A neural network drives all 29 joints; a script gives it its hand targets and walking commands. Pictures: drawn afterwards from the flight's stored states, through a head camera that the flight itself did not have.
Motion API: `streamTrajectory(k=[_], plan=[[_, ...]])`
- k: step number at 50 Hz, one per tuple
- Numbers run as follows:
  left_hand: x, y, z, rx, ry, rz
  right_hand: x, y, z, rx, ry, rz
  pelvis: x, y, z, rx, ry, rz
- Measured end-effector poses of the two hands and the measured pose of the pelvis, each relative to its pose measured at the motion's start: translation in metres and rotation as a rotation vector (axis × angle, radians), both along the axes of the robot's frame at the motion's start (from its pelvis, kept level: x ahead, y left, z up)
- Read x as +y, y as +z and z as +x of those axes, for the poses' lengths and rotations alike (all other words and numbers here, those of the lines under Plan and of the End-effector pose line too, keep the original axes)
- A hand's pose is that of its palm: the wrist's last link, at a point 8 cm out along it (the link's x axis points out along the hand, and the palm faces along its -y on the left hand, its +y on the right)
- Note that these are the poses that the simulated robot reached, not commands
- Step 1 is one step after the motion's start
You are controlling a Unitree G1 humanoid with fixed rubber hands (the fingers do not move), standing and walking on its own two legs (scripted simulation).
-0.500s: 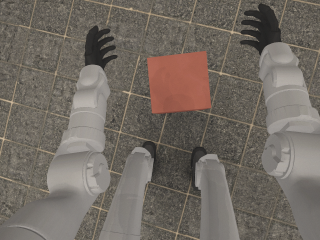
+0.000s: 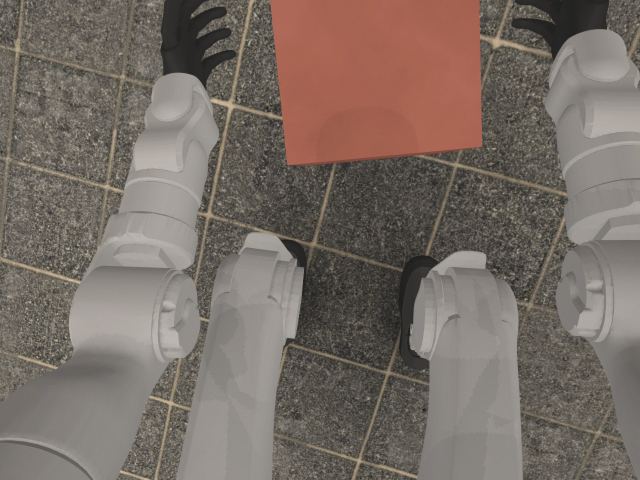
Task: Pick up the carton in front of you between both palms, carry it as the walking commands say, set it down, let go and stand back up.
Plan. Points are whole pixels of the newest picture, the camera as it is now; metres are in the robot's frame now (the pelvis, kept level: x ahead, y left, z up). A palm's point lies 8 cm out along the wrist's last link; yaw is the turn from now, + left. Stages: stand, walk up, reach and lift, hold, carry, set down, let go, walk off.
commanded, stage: reach and lift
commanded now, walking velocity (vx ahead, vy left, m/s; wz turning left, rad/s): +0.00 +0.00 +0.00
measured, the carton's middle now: (372, 83) +0.51 -0.01 -0.30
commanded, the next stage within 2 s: none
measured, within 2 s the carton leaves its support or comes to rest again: leaves its support in 1.02 s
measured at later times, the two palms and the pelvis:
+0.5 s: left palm (223, 68) +0.51 +0.17 -0.23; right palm (529, 54) +0.53 -0.19 -0.23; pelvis +0.00 +0.00 -0.06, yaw +0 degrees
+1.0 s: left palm (244, 61) +0.52 +0.14 -0.22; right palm (504, 50) +0.53 -0.16 -0.23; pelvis +0.00 +0.00 -0.05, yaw +0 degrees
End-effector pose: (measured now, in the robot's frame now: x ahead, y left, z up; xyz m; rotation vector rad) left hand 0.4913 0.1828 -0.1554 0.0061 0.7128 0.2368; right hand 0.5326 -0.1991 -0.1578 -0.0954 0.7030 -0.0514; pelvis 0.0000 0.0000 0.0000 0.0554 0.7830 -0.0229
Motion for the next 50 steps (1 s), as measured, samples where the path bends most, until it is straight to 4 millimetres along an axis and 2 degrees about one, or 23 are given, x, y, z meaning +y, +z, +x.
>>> streamTrajectory(k=[10, 15, 21, 30, 34, 39, 50], plan=[[-0.005, -0.066, 0.004, 0.059, -0.027, 0.01, 0.007, -0.067, 0.0, 0.043, -0.011, 0.007, 0.002, -0.041, -0.011, -0.084, 0.004, -0.004], [0.001, -0.073, 0.012, 0.049, -0.024, 0.019, 0.009, -0.085, -0.002, 0.035, -0.009, 0.013, 0.001, -0.05, -0.007, -0.122, 0.01, -0.002], [-0.01, -0.073, 0.021, 0.033, -0.048, 0.006, 0.008, -0.082, 0.0, 0.008, -0.013, 0.015, 0.001, -0.056, 0.0, -0.117, 0.01, -0.008], [-0.014, -0.07, 0.015, 0.04, -0.043, 0.001, 0.015, -0.074, -0.002, 0.02, -0.004, 0.017, 0.0, -0.053, 0.0, -0.094, 0.007, -0.006], [-0.018, -0.07, 0.014, 0.035, -0.058, -0.005, 0.024, -0.074, -0.003, 0.022, 0.007, 0.025, 0.001, -0.051, -0.003, -0.093, 0.011, -0.007], [-0.036, -0.067, 0.021, 0.027, -0.08, -0.019, 0.04, -0.073, -0.002, 0.02, 0.024, 0.036, 0.001, -0.047, -0.006, -0.101, 0.013, -0.01], [-0.042, -0.064, 0.027, 0.052, -0.027, -0.029, 0.04, -0.069, 0.001, 0.067, 0.024, 0.015, 0.002, -0.055, -0.005, -0.118, 0.008, -0.012]])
